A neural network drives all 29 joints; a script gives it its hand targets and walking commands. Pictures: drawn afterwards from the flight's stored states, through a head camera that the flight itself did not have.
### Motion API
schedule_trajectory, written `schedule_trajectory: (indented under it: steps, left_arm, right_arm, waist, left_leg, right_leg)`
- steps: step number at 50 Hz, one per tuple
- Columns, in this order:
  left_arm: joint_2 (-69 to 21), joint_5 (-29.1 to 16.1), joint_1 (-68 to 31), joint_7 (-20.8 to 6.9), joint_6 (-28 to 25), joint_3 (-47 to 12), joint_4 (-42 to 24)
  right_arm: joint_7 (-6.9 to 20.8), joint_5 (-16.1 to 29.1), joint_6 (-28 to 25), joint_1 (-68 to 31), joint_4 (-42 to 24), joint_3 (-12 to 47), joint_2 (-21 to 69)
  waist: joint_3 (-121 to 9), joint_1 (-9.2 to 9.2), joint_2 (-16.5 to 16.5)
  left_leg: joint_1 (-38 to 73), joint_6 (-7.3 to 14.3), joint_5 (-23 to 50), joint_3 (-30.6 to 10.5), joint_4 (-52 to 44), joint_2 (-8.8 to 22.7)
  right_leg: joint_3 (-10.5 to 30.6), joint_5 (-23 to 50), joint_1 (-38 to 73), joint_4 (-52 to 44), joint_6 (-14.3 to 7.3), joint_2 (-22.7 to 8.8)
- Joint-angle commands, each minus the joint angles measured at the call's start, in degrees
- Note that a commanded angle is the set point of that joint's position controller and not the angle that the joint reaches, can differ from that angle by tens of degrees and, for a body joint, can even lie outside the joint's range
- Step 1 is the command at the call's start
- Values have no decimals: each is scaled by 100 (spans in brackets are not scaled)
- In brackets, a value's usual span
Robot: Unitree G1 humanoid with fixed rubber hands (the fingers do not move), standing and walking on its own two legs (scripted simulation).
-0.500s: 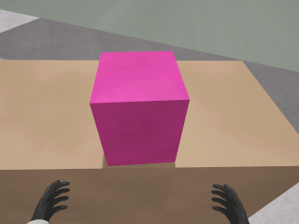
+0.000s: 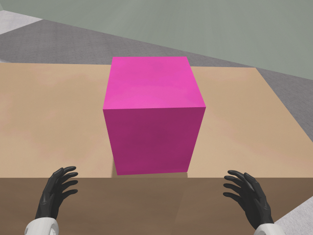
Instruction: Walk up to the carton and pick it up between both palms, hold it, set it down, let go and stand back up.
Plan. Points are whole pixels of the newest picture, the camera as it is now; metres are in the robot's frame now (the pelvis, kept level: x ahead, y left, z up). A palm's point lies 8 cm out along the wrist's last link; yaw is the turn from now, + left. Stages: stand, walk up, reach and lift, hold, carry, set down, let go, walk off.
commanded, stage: reach and lift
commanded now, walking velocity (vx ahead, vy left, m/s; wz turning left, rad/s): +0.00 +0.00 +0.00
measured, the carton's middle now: (151, 116) +0.40 +0.06 +0.11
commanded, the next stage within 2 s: none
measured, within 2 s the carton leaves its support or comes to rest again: neither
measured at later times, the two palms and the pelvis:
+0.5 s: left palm (55, 174) +0.20 +0.23 +0.12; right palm (261, 183) +0.23 -0.19 +0.11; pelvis -0.01 -0.01 +0.00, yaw +0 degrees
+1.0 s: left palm (60, 137) +0.26 +0.24 +0.17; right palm (254, 139) +0.31 -0.17 +0.16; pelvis +0.01 -0.02 +0.00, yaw +0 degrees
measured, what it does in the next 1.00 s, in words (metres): stands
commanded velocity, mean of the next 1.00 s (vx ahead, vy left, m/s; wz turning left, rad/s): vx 0.00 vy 0.00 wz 0.00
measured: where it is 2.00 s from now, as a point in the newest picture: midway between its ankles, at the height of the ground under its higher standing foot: outside the picture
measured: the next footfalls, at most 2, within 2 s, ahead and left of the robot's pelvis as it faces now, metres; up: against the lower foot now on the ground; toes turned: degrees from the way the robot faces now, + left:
none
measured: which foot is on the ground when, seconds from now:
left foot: down 0.00-1.00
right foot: down 0.00-1.00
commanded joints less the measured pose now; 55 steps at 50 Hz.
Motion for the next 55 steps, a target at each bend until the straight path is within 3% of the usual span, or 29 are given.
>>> schedule_trajectory:
  steps: [1,5,9,12,19,25,26,31,33,35,39,42,43,46,47,50,51,52,55]
  left_arm:
    - [489,-69,-399,84,-124,182,-1256]
    - [462,-142,-627,148,-39,129,-1383]
    - [536,-224,-1022,154,330,170,-1624]
    - [571,-283,-1167,136,665,324,-1923]
    - [642,-315,-1753,7,1248,530,-1989]
    - [702,-368,-2415,-69,1655,708,-1914]
    - [779,-430,-2550,-58,1708,691,-1990]
    - [779,-423,-2861,-77,2049,933,-2078]
    - [839,-397,-3081,-116,2236,969,-2130]
    - [756,-271,-3119,-165,2414,1091,-1916]
    - [738,-203,-3497,-177,2732,1208,-2226]
    - [825,-109,-3786,-224,2928,1383,-1989]
    - [827,-123,-3814,-237,2965,1446,-1974]
    - [891,-95,-4204,-226,3104,1467,-1989]
    - [839,-17,-4114,-209,3158,1520,-1759]
    - [851,-55,-4569,-201,3237,1519,-1871]
    - [833,-28,-4668,-175,3295,1457,-1804]
    - [854,8,-4694,-166,3347,1499,-1715]
    - [853,60,-5006,-196,3452,1500,-1454]
  right_arm:
    - [-41,43,-92,-417,-1206,-428,-642]
    - [-85,177,18,-506,-1321,-444,-614]
    - [-142,319,322,-918,-1429,-493,-688]
    - [-220,404,546,-1023,-1653,-427,-670]
    - [-383,497,977,-1607,-1719,-509,-813]
    - [-505,509,1283,-2382,-1674,-584,-849]
    - [-519,610,1322,-2639,-1801,-518,-907]
    - [-685,638,1501,-3134,-1743,-458,-892]
    - [-747,713,1598,-3352,-1651,-466,-1041]
    - [-809,688,1706,-3432,-1386,-398,-1033]
    - [-931,891,1800,-3906,-1330,-271,-1172]
    - [-1042,1013,1888,-4409,-1222,-114,-1150]
    - [-1067,1023,1909,-4549,-1207,-50,-1179]
    - [-1142,1037,1971,-4944,-1038,-55,-1244]
    - [-1151,1053,1986,-4960,-856,-75,-1227]
    - [-1172,1111,2020,-5352,-779,-53,-1278]
    - [-1182,1136,2058,-5474,-595,-28,-1314]
    - [-1190,1145,2065,-5590,-584,-67,-1331]
    - [-1221,1215,2110,-5856,-242,70,-1265]
  waist:
    - [22,-11,228]
    - [-109,-18,285]
    - [-35,-66,207]
    - [-203,-31,149]
    - [-306,-45,296]
    - [-407,-100,176]
    - [-544,-28,134]
    - [-988,-79,68]
    - [-1120,-137,217]
    - [-1030,-109,100]
    - [-1434,-236,170]
    - [-1465,-216,78]
    - [-1490,-135,-51]
    - [-1673,-293,14]
    - [-1597,-228,22]
    - [-1837,-310,94]
    - [-1785,-417,142]
    - [-1792,-339,148]
    - [-1750,-398,52]
  left_leg:
    - [312,-255,913,-352,-110,61]
    - [252,-230,869,-353,-83,62]
    - [104,-199,539,-376,-133,75]
    - [93,-175,774,-407,-125,78]
    - [111,-216,769,-345,-155,99]
    - [8,-205,477,-371,-165,131]
    - [-38,-196,472,-357,-178,124]
    - [88,-167,941,-399,4,85]
    - [240,-228,1078,-345,27,99]
    - [283,-221,1189,-373,80,111]
    - [391,-254,1551,-368,148,84]
    - [368,-244,1545,-345,171,30]
    - [316,-209,1482,-348,163,47]
    - [248,-244,1403,-329,111,15]
    - [297,-224,1343,-358,103,35]
    - [382,-185,1321,-333,125,20]
    - [395,-228,1330,-353,109,26]
    - [424,-214,1405,-324,120,28]
    - [435,-180,1230,-317,90,18]
  right_leg:
    - [437,-200,-720,-528,-18,-175]
    - [517,-258,-680,-525,-51,-206]
    - [568,-486,-720,-531,-45,-238]
    - [568,-240,-571,-482,2,-226]
    - [610,-247,-480,-530,23,-256]
    - [629,-364,-413,-546,67,-271]
    - [605,-346,-372,-489,118,-281]
    - [581,307,-228,-364,177,-241]
    - [589,611,-204,-343,185,-257]
    - [573,887,-166,-314,263,-222]
    - [547,1671,56,-179,319,-210]
    - [624,2175,179,-142,444,-246]
    - [615,2193,272,-131,478,-258]
    - [558,2334,302,-89,509,-272]
    - [578,2310,204,-132,562,-283]
    - [624,2340,254,-129,548,-288]
    - [567,2217,154,-124,546,-247]
    - [555,2298,148,-120,545,-231]
    - [537,2164,119,-153,557,-232]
